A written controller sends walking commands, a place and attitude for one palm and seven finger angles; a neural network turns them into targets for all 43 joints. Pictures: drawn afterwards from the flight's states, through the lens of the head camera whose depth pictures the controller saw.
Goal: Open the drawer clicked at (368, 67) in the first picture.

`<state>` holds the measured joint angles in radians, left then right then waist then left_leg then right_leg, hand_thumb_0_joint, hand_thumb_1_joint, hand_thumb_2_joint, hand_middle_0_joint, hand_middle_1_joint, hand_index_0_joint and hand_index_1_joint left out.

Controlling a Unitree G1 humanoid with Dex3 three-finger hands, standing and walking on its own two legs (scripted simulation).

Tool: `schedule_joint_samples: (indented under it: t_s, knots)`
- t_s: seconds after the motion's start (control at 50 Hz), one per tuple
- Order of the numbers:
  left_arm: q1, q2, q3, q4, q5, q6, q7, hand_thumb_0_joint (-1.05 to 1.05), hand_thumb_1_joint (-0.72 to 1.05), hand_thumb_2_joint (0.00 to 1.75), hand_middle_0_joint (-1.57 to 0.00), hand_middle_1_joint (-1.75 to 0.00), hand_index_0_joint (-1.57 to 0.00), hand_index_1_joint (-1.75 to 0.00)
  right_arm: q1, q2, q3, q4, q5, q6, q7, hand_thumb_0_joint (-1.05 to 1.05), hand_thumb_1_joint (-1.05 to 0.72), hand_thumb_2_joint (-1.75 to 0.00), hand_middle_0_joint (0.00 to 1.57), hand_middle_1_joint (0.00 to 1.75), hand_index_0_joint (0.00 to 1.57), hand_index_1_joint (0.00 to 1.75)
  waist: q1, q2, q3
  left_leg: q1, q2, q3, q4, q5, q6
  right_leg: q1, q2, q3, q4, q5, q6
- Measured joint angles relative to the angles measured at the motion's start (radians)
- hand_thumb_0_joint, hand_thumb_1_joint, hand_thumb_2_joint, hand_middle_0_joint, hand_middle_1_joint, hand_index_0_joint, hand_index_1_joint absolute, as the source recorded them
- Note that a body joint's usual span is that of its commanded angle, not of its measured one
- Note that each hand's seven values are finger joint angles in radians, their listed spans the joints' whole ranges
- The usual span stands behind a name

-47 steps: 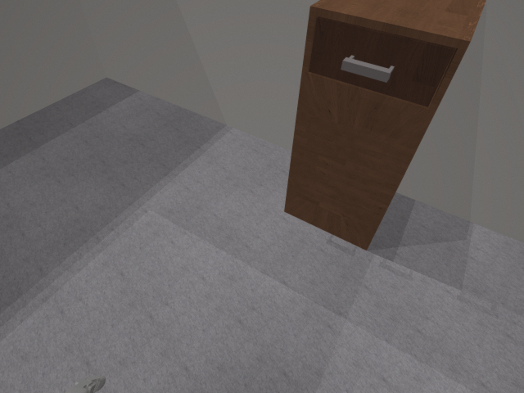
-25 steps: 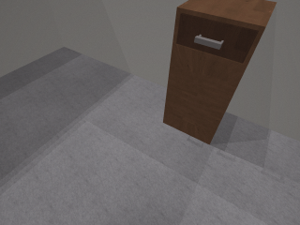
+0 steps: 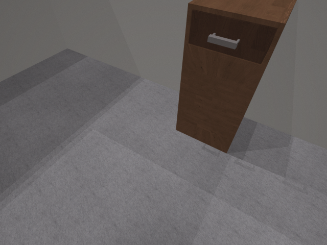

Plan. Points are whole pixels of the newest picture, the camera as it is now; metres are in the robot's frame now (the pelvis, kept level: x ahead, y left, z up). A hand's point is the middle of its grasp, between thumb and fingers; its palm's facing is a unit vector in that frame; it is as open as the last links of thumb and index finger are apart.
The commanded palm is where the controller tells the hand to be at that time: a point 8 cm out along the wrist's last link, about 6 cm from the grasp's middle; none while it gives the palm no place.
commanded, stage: look at it before walking up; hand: left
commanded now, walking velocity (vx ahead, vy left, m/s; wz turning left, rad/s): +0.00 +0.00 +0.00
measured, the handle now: (224, 39) +0.98 -0.24 +0.06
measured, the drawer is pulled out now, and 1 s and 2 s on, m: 0.00 0.00 0.00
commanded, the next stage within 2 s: turn to face it in 0.60 s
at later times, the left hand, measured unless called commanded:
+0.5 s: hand out of the picture +0.09 +0.24 -0.15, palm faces -0.03 -0.94 -0.34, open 7.4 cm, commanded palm none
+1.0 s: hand out of the picture +0.08 +0.21 -0.18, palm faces -0.12 -0.95 -0.29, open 7.4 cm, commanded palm none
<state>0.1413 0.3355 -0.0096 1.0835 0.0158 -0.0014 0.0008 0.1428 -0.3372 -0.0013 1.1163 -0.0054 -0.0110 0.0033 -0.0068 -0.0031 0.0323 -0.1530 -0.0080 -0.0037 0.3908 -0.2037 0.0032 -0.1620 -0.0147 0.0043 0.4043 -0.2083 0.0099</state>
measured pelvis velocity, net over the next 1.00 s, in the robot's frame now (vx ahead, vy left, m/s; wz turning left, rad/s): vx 0.01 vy -0.01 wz -0.13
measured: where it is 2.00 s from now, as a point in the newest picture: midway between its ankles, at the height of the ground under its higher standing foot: outside the picture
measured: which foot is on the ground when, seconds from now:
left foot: down 0.00-1.00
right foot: down 0.00-1.00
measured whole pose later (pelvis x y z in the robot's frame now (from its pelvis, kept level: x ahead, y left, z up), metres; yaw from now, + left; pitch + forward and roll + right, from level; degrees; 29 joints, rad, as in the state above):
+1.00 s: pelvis +0.01 -0.01 -0.01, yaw -7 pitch -1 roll +2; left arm 0.19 0.28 0.02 1.00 0.02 0.06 0.00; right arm 0.12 -0.25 -0.02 1.01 -0.01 0.01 -0.02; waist 0.02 -0.03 0.09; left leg -0.19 0.03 0.12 0.51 -0.30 -0.01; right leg -0.31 0.01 0.06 0.68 -0.35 0.01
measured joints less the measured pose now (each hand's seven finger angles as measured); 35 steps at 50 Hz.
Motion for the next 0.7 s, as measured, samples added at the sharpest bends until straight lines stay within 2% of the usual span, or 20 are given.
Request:
schedule_joint_samples:
  t_s: [0.7]
  knots:
    - [-0.012,0.007,0.002,0.0,-0.001,-0.004,0.002,0.01,0.91,0.9,-0.2,-0.3,-0.2,-0.3,-0.043,-0.001,0.004,-0.01,0.002,-0.003,-0.005,0.01,-0.9,-0.89,0.2,0.3,0.2,0.3,0.009,-0.004,0.006,0.034,0.005,-0.003,-0.031,-0.01,-0.005,0.035,0.005,-0.003,-0.032,-0.009,-0.004]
